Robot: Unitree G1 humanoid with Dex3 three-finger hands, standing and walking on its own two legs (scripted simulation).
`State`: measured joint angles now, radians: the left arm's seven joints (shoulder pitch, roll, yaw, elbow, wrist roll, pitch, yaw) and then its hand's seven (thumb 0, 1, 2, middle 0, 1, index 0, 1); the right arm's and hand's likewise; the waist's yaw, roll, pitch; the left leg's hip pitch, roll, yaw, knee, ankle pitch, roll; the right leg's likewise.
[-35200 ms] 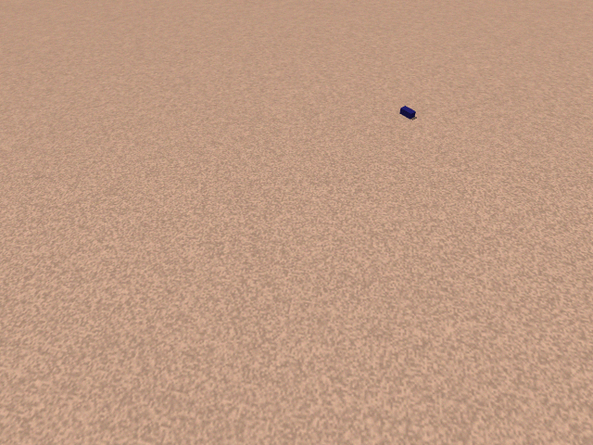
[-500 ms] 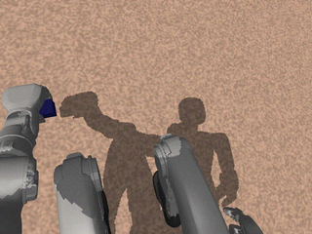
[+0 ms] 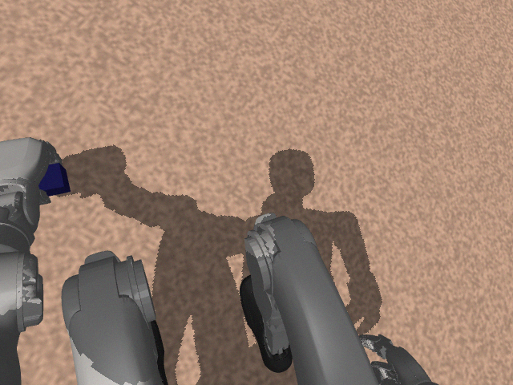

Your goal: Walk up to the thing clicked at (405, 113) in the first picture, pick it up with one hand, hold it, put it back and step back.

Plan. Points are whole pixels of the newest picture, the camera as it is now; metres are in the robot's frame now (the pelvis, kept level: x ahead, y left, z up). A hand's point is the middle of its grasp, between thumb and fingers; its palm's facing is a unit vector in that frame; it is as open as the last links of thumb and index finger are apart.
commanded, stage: rest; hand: left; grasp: from above
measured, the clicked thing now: (36, 183) +0.46 +0.27 -0.22
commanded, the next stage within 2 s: open in 1.62 s
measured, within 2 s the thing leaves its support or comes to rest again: rests again in 1.28 s
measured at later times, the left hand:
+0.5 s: hand (44, 187) +0.46 +0.26 -0.24, palm faces -0.45 -0.10 -0.89, open 7.0 cm
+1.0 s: hand (50, 190) +0.46 +0.26 -0.26, palm faces -0.45 -0.11 -0.89, open 7.0 cm
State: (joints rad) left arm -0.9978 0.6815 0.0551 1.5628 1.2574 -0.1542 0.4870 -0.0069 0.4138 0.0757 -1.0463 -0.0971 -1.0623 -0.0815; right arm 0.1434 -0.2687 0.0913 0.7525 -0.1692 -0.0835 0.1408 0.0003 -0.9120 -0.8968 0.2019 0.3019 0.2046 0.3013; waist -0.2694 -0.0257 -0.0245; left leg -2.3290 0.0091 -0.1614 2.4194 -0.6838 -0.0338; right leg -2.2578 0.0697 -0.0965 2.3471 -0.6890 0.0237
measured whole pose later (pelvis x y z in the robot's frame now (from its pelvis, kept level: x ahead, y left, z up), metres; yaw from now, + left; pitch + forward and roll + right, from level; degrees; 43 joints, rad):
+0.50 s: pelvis +0.00 +0.00 -0.02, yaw -3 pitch +31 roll -10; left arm -1.00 0.77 0.12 1.63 1.26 -0.16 0.58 -0.01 0.42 0.07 -1.05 -0.09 -1.06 -0.08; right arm 0.14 -0.28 0.15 0.74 -0.21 -0.15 0.21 0.00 -0.91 -0.89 0.20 0.30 0.20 0.30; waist -0.32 -0.05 0.06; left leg -2.36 0.01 -0.21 2.50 -0.70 -0.03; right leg -2.28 0.09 -0.13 2.39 -0.69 0.03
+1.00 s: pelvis +0.00 +0.01 -0.02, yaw -5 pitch +29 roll -12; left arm -1.02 0.86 0.13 1.74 1.27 -0.18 0.66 -0.01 0.42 0.07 -1.05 -0.09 -1.06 -0.08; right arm 0.13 -0.31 0.21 0.74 -0.25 -0.22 0.26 0.00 -0.91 -0.90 0.20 0.30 0.20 0.30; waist -0.36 -0.10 0.11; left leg -2.35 0.02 -0.25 2.53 -0.71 -0.03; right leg -2.25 0.10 -0.16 2.39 -0.68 0.05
